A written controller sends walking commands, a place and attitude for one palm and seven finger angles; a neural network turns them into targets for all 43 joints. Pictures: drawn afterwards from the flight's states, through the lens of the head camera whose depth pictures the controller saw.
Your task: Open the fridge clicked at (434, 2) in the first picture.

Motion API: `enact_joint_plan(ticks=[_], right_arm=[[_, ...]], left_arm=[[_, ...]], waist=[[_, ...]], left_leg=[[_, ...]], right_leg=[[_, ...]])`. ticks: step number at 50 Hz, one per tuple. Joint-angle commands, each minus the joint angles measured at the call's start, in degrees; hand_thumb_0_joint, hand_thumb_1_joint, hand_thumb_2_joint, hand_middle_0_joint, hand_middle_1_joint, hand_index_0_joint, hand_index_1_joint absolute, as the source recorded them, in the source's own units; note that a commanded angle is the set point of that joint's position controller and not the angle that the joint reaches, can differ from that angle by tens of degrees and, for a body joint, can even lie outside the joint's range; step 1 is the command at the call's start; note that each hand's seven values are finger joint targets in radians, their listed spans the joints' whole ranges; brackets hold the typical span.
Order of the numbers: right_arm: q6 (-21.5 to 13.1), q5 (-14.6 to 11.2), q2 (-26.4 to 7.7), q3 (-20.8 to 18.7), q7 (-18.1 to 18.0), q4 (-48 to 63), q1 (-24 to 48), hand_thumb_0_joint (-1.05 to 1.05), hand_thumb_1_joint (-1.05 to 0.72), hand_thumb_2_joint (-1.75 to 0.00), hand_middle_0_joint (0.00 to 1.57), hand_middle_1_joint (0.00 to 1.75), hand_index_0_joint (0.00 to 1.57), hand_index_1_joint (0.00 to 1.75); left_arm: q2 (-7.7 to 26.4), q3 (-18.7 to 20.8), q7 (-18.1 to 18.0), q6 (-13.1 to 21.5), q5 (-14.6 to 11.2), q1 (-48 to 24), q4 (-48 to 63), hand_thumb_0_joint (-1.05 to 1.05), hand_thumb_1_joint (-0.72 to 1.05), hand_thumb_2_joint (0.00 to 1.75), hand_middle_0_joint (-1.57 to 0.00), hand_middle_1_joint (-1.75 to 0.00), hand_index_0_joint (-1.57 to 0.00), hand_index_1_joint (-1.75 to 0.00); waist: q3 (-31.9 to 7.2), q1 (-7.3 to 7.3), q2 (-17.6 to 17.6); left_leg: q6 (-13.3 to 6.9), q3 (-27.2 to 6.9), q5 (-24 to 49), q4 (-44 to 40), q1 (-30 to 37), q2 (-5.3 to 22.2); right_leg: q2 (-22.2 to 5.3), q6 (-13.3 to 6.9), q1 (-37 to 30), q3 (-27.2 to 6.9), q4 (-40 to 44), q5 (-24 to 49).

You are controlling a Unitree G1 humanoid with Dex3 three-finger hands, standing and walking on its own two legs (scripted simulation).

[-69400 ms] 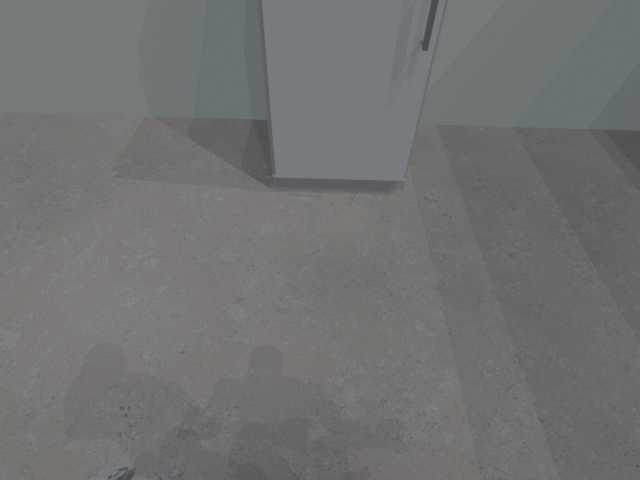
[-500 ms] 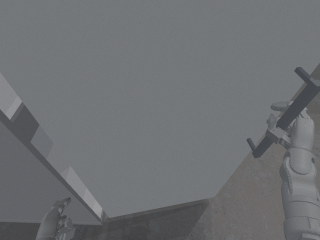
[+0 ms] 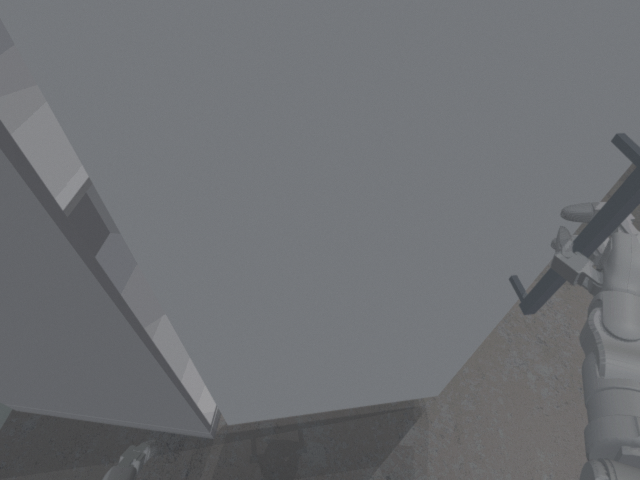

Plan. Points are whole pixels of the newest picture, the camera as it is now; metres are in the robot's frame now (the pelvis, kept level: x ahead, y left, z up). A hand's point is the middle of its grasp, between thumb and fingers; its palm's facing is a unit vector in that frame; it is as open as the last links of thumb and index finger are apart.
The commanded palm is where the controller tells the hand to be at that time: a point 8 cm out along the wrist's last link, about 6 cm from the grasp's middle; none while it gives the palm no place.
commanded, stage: loosen the grip on the handle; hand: right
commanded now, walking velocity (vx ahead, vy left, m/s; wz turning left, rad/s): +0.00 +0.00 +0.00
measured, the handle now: (568, 240) +0.42 -0.28 +0.09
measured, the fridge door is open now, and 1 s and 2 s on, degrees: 75 73 73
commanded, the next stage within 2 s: slip the hand off the handle in 0.66 s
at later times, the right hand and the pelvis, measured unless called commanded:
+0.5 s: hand (562, 258) +0.40 -0.27 +0.08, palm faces +0.32 +0.92 -0.23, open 12.6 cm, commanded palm +0.35 -0.32 +0.09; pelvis +0.00 -0.03 -0.01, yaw +1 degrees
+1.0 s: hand (617, 265) +0.39 -0.34 +0.09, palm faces +0.39 +0.90 -0.21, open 14.7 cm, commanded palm +0.35 -0.37 +0.09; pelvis +0.03 -0.02 -0.02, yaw +0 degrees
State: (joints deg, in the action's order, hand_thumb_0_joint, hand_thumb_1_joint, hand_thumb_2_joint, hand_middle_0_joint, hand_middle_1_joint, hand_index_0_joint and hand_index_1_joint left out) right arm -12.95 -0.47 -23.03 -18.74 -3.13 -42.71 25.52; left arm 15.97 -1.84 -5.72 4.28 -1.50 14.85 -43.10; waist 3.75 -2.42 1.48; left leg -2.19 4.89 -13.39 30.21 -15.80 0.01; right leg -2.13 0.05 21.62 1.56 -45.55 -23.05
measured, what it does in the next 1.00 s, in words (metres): steps on the spot: right foot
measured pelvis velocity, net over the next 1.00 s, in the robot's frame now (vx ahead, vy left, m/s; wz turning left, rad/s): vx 0.03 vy -0.02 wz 0.00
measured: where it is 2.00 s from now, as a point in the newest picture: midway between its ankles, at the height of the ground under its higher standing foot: outside the picture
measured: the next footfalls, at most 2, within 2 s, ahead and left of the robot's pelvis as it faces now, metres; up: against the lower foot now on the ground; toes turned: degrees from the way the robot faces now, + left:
right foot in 0.08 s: +0.07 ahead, -0.12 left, +0.00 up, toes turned -2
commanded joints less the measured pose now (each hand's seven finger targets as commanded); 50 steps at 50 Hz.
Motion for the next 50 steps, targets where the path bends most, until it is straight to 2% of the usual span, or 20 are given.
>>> enact_joint_plan(ticks=[1,3,4,5,6,7,8,11,14,16,23,24,25,27,33,37,38,43,46,50], right_arm=[[-3.15,-0.71,-19.43,-5.95,-2.28,9.95,15.32,0.00,-0.90,-0.90,0.45,1.40,0.45,1.40],[-3.51,-0.95,-19.90,-6.41,-2.16,11.10,14.98,0.00,-0.90,-0.90,0.45,1.40,0.45,1.40],[-3.57,5.59,-44.69,-21.69,-0.18,17.20,48.26,0.00,-0.90,-0.90,0.45,1.40,0.45,1.40],[0.42,3.94,-32.33,-15.71,2.53,11.74,45.41,0.00,-0.78,-0.84,0.45,1.40,0.45,1.40],[1.69,1.70,-16.95,-5.75,4.83,5.52,30.92,0.00,-0.66,-0.78,0.45,1.40,0.45,1.40],[0.66,1.13,-17.14,-10.23,5.58,2.71,21.27,0.00,-0.54,-0.73,0.45,1.40,0.45,1.40],[-1.30,-0.49,-18.67,-10.63,4.88,7.82,18.05,0.00,-0.42,-0.67,0.45,1.40,0.45,1.40],[-3.50,0.59,-10.87,-2.27,2.03,12.08,17.57,0.00,-0.05,-0.49,0.45,1.40,0.45,1.40],[-3.43,0.31,-11.38,-0.40,-0.02,16.37,21.13,0.00,0.31,-0.32,0.45,1.40,0.45,1.40],[-3.40,0.29,-12.10,-0.17,-1.43,20.48,24.16,0.00,0.55,-0.20,0.42,1.37,0.42,1.37],[-2.33,0.09,-9.99,2.30,-2.80,22.50,23.07,0.00,0.55,-0.20,0.33,1.25,0.33,1.25],[-1.83,0.28,-18.79,-6.52,-2.86,15.83,17.88,0.00,0.55,-0.20,0.32,1.23,0.32,1.23],[-2.09,-0.30,-19.23,-7.31,-2.44,16.89,17.11,0.00,0.55,-0.20,0.30,1.22,0.30,1.22],[-3.14,-1.33,-14.98,-4.63,-0.65,21.96,16.17,0.00,0.55,-0.20,0.28,1.18,0.28,1.18],[-2.76,-3.77,-11.55,-4.05,2.56,26.12,5.82,0.00,0.55,-0.20,0.25,1.15,0.25,1.15],[-1.26,-4.58,-11.62,-4.26,2.75,29.32,5.71,0.00,0.55,-0.20,0.25,1.15,0.25,1.15],[-1.30,-3.77,-22.75,-12.61,2.21,27.78,10.31,0.00,0.55,-0.20,0.25,1.15,0.25,1.15],[-3.27,-4.22,-19.10,-9.40,5.21,27.73,10.41,0.00,0.55,-0.20,0.25,1.15,0.25,1.15],[-2.55,-4.72,-18.58,-8.37,7.43,21.58,10.69,0.00,0.55,-0.20,0.25,1.15,0.25,1.15],[-1.53,-5.79,-22.69,-11.55,10.02,16.98,11.63,0.00,0.55,-0.20,0.25,1.15,0.25,1.15]], left_arm=[[6.52,2.86,-1.09,3.42,0.29,-1.91,8.02,0.00,0.90,0.90,-0.20,-0.30,-0.20,-0.30],[7.67,3.73,-1.03,3.22,0.05,-1.77,8.63,0.00,0.90,0.90,-0.20,-0.30,-0.20,-0.30],[9.27,7.98,1.08,4.76,0.84,-0.34,11.07,0.00,0.90,0.90,-0.20,-0.30,-0.20,-0.30],[10.53,10.35,2.30,6.03,4.86,-6.78,6.95,0.00,0.90,0.90,-0.20,-0.30,-0.20,-0.30],[9.65,8.12,2.75,6.21,2.16,2.80,8.25,0.00,0.90,0.90,-0.20,-0.30,-0.20,-0.30],[8.47,7.38,3.44,5.85,1.91,2.53,7.71,0.00,0.90,0.90,-0.20,-0.30,-0.20,-0.30],[9.82,6.97,3.83,5.45,2.11,-0.47,9.94,0.00,0.90,0.90,-0.20,-0.30,-0.20,-0.30],[8.89,5.87,4.77,4.61,1.56,-2.28,12.66,0.00,0.90,0.90,-0.20,-0.30,-0.20,-0.30],[8.94,5.16,4.07,4.71,0.52,-3.25,13.64,0.00,0.90,0.90,-0.20,-0.30,-0.20,-0.30],[8.86,5.01,3.32,4.99,0.57,-2.80,13.29,0.00,0.90,0.90,-0.20,-0.30,-0.20,-0.30],[7.75,3.76,1.37,6.86,0.95,-1.98,10.94,0.00,0.90,0.90,-0.20,-0.30,-0.20,-0.30],[8.59,3.99,0.88,6.45,1.32,-0.46,9.34,0.00,0.90,0.90,-0.20,-0.30,-0.20,-0.30],[8.68,3.49,0.71,5.93,1.64,-0.70,9.44,0.00,0.90,0.90,-0.20,-0.30,-0.20,-0.30],[7.37,3.89,1.08,6.28,1.80,-0.55,10.64,0.00,0.90,0.90,-0.20,-0.30,-0.20,-0.30],[7.27,5.05,2.20,6.46,1.54,0.92,10.78,0.00,0.90,0.90,-0.20,-0.30,-0.20,-0.30],[7.29,5.21,1.95,6.25,1.07,0.50,10.69,0.00,0.90,0.90,-0.20,-0.30,-0.20,-0.30],[8.33,5.22,1.11,5.62,1.09,0.84,9.48,0.00,0.90,0.90,-0.20,-0.30,-0.20,-0.30],[7.25,4.71,0.33,5.13,1.26,0.31,10.08,0.00,0.90,0.90,-0.20,-0.30,-0.20,-0.30],[7.61,4.59,0.05,4.81,0.79,1.14,9.27,0.00,0.90,0.90,-0.20,-0.30,-0.20,-0.30],[8.54,4.60,-0.32,4.15,0.48,1.59,9.20,0.00,0.90,0.90,-0.20,-0.30,-0.20,-0.30]], waist=[[-13.30,2.70,-6.93],[-12.95,2.49,-5.58],[-12.84,4.97,-7.91],[-22.01,4.11,20.86],[-22.74,0.83,15.70],[-20.00,2.96,5.21],[-20.54,3.47,0.11],[-19.84,2.77,0.06],[-18.62,1.82,2.46],[-20.88,1.34,3.86],[-22.13,0.90,3.27],[-20.53,2.41,-0.27],[-21.11,2.86,-0.01],[-26.69,3.12,0.55],[-27.01,3.46,0.08],[-24.83,2.99,0.00],[-23.74,2.80,0.43],[-26.85,2.73,4.41],[-23.82,1.96,3.34],[-22.42,2.18,2.28]], left_leg=[[-3.21,-9.70,0.79,-11.12,4.73,10.85],[-0.59,-9.25,-0.57,-8.61,2.89,8.46],[-0.21,-11.35,3.81,-4.78,4.50,5.84],[-2.82,-3.90,17.31,1.40,-0.03,2.97],[-1.36,0.59,8.94,1.19,-4.91,1.31],[-0.32,0.72,7.69,0.30,-5.89,-0.55],[0.26,-0.02,5.54,0.63,-5.94,-0.67],[0.05,-0.45,-2.61,2.11,-9.68,-0.54],[0.06,-1.69,-7.37,2.33,-12.03,-0.18],[0.07,-2.14,-7.16,2.39,-12.05,-0.23],[0.35,-1.99,-3.83,2.83,-11.19,-0.29],[0.26,-2.14,-3.22,2.68,-9.65,-0.36],[0.31,-2.22,-1.08,2.88,-7.92,-0.32],[0.38,-2.14,5.68,4.34,-5.47,-0.34],[0.84,-1.71,13.35,6.09,-5.28,-0.54],[0.94,-1.82,12.58,5.75,-6.17,-0.53],[0.97,-2.45,11.83,5.67,-6.07,-0.40],[0.86,-2.94,13.17,6.42,-5.28,-0.39],[0.82,-2.71,11.64,5.95,-7.49,-0.45],[0.82,-3.02,11.20,5.60,-7.58,-0.17]], right_leg=[[0.75,0.08,-7.52,2.14,14.26,9.36],[-1.75,-0.57,-11.82,-0.97,21.33,15.09],[-3.39,-1.16,-6.58,0.58,18.26,19.86],[0.74,0.32,-6.11,1.25,20.97,27.44],[0.87,3.16,-11.85,0.33,16.47,30.26],[0.85,1.93,-10.04,-0.79,15.99,26.75],[0.81,0.35,-8.33,-0.89,16.08,20.92],[0.68,-0.72,-5.13,-2.05,17.07,7.95],[0.70,-1.10,-2.94,-3.18,17.97,-2.63],[0.58,-1.29,-3.93,-3.47,17.35,-2.22],[0.57,-0.99,-4.46,-3.92,15.00,4.11],[0.65,-1.11,-1.27,-3.51,14.38,5.51],[1.19,-1.28,-0.44,-2.66,13.48,9.45],[1.22,-1.05,-3.34,-1.42,11.51,18.05],[0.79,-0.32,-4.67,-1.06,8.86,29.01],[1.16,-0.56,-3.36,-0.81,8.77,26.17],[1.23,-0.71,-1.54,-0.75,8.80,23.84],[1.99,-1.11,-2.57,-0.27,7.65,25.05],[1.94,-1.23,-1.29,-0.52,7.36,23.09],[2.20,-1.59,1.16,-0.51,6.99,21.04]])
